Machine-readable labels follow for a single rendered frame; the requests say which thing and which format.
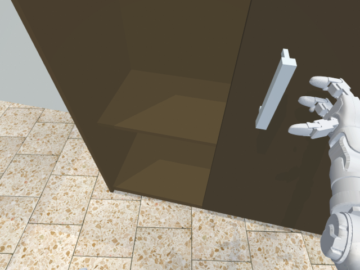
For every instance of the robot right forearm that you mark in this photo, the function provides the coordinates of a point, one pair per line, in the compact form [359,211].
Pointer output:
[344,174]

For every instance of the right robot hand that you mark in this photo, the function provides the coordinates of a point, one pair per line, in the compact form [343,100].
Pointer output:
[345,112]

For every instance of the wardrobe door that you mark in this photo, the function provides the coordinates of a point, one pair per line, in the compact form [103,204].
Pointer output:
[271,175]

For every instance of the handle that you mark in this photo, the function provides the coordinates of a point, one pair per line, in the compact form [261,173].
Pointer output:
[276,90]

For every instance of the robot right upper arm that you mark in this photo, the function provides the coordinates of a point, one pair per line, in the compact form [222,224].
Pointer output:
[340,240]

